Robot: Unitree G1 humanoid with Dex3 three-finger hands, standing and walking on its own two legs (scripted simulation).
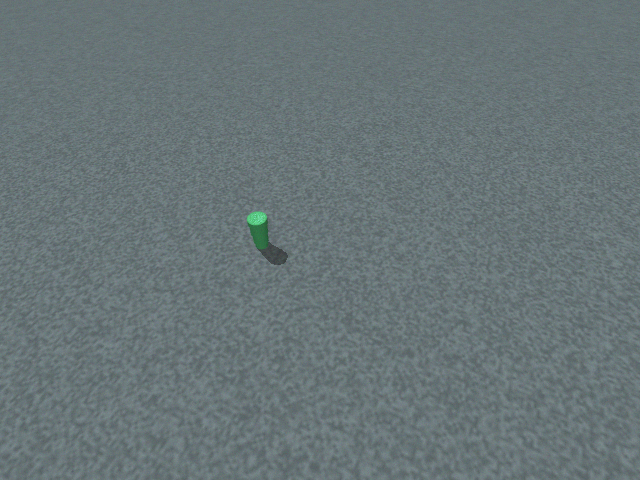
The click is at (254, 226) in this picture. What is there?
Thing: tapered cup
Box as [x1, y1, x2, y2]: [247, 211, 268, 248]
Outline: 257,211 248,215 247,222 256,247 264,248 267,246 268,240 266,225 267,220 266,215 264,213
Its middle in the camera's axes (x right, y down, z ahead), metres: -0.27 -0.03 +1.65
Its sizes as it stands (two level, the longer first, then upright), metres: 0.082 0.082 0.159
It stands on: the floor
